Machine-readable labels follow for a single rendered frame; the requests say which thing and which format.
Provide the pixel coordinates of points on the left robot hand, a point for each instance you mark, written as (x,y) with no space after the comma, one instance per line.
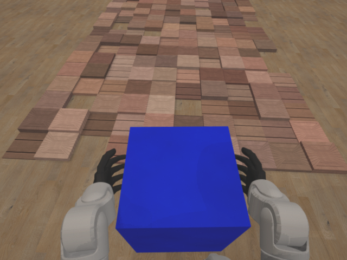
(105,170)

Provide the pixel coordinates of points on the right robot hand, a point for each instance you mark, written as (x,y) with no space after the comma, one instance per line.
(253,170)

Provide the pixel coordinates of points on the right robot forearm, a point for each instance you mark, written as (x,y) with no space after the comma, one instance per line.
(284,228)

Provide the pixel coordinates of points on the carton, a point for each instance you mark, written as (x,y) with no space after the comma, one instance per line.
(181,190)

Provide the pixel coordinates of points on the left robot forearm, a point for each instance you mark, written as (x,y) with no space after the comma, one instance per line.
(84,229)

